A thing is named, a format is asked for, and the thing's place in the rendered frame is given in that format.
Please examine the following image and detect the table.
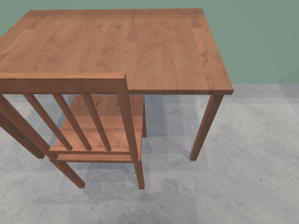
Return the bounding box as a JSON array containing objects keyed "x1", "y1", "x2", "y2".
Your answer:
[{"x1": 0, "y1": 8, "x2": 234, "y2": 161}]

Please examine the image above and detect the chair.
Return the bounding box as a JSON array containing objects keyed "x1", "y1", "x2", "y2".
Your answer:
[{"x1": 0, "y1": 72, "x2": 147, "y2": 189}]

